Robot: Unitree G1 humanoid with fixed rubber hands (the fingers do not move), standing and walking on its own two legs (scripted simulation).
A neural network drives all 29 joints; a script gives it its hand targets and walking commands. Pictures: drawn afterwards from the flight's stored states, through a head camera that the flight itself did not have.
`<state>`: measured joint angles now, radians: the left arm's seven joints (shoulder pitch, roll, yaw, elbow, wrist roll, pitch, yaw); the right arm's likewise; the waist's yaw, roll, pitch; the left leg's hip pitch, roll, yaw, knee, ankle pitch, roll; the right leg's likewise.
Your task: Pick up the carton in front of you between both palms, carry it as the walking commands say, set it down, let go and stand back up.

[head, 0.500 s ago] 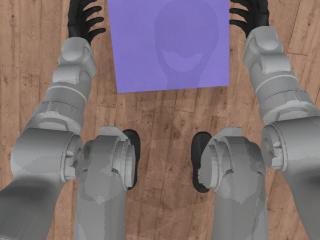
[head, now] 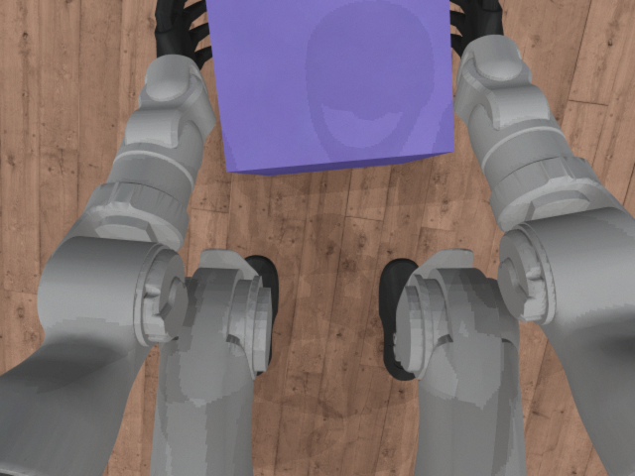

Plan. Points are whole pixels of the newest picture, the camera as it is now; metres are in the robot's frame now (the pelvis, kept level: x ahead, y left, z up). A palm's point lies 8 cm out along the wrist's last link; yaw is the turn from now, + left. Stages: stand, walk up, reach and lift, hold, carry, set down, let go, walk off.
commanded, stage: reach and lift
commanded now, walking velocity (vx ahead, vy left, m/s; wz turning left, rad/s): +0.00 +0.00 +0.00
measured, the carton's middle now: (329, 82) +0.51 -0.01 -0.24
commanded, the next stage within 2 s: none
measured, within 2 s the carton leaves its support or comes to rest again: neither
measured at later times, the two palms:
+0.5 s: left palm (65, 23) +0.48 +0.14 +0.03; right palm (628, 1) +0.49 -0.16 +0.02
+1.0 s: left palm out of the picture +0.46 +0.14 +0.18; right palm out of the picture +0.45 -0.16 +0.17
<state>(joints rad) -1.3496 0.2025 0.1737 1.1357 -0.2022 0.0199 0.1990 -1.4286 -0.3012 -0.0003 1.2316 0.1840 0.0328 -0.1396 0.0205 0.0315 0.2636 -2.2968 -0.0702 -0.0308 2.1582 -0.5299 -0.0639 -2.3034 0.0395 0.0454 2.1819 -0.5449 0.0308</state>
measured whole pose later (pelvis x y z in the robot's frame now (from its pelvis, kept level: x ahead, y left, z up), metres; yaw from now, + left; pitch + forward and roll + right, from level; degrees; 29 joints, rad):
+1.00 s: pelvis +0.05 +0.00 +0.22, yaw -2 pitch +35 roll +0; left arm -0.66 -0.08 0.38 0.63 0.12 0.29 0.08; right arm -0.69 0.03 -0.32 0.68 -0.13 0.29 -0.07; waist 0.01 0.00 -0.25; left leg -1.55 -0.11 -0.11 1.46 -0.52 -0.05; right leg -1.56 0.11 0.10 1.47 -0.51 0.04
